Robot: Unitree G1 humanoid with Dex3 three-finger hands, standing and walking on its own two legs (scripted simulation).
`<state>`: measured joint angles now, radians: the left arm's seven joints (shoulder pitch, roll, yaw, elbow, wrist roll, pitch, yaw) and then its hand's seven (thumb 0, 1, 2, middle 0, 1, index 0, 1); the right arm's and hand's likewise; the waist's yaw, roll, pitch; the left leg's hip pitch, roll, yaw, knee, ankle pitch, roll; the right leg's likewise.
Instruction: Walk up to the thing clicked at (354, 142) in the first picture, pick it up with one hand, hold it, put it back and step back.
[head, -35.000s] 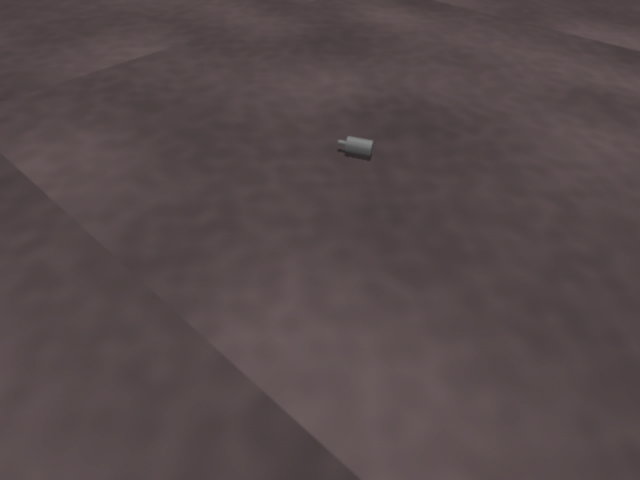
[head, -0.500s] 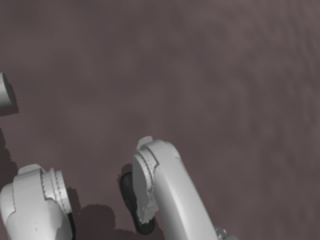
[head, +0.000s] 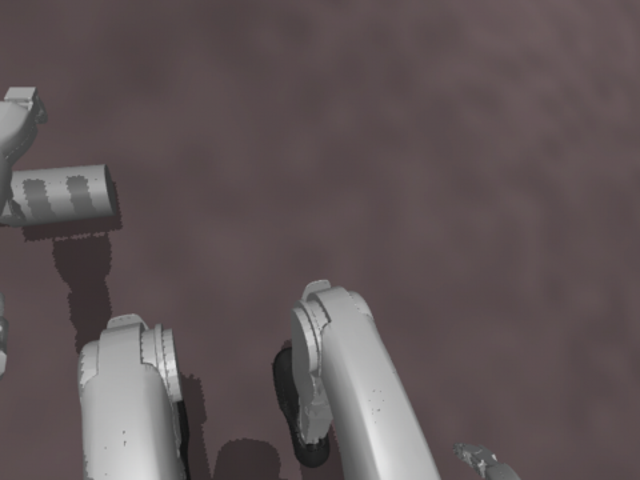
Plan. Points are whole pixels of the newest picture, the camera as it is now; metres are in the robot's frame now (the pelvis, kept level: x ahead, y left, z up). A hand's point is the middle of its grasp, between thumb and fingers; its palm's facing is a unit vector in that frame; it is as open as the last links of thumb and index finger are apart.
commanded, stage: withdraw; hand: left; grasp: from above
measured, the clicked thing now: (44, 196) +0.55 +0.29 -0.33
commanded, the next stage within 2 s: home in 0.04 s
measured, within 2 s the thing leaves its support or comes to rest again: neither
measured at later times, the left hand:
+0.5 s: hand out of the picture +0.53 +0.29 -0.13, palm faces -0.33 -0.29 -0.90, open 11.0 cm
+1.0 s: hand out of the picture +0.32 +0.24 +0.08, palm faces -0.03 -0.90 -0.44, open 7.4 cm
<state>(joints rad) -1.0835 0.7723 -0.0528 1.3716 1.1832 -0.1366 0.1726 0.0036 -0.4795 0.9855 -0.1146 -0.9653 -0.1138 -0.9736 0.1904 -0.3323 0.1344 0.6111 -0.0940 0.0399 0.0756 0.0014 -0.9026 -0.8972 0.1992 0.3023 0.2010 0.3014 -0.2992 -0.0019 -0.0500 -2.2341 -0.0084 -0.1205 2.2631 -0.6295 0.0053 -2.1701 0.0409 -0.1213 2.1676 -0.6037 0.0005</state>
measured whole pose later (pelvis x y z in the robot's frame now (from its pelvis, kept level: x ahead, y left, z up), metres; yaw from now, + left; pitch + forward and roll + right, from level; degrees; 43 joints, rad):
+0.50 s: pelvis +0.02 +0.01 +0.00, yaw -1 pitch +38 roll -9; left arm -0.96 0.73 0.08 1.18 0.94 -0.01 0.18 0.00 0.08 0.97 -0.25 -0.64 -0.23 -0.66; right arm 0.25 -0.25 0.10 0.63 -0.08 0.02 0.13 0.00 -0.89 -0.89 0.20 0.30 0.20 0.30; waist -0.26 0.04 -0.10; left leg -2.25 -0.01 -0.11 2.29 -0.70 0.02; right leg -2.18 0.04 -0.11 2.19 -0.68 0.01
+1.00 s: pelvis +0.03 +0.00 +0.19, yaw +6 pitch +27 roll -5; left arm -0.18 0.37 0.03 0.47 0.17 0.23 0.07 0.01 0.89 0.90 -0.21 -0.31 -0.21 -0.31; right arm 0.12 -0.24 0.02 0.57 0.03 -0.05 -0.04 0.01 -0.90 -0.90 0.20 0.30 0.20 0.30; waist -0.09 0.03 -0.20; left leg -1.55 -0.01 -0.08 1.68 -0.60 0.01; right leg -1.49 0.03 -0.07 1.61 -0.59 0.00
